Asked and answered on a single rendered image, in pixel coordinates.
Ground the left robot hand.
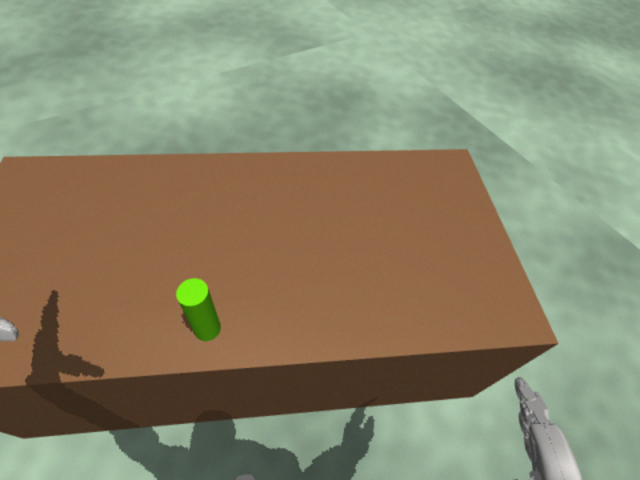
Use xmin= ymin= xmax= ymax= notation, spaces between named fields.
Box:
xmin=0 ymin=317 xmax=19 ymax=341

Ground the right robot hand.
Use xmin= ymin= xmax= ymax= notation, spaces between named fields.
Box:
xmin=514 ymin=377 xmax=582 ymax=480

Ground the can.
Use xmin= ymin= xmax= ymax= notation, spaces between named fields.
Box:
xmin=176 ymin=278 xmax=221 ymax=341

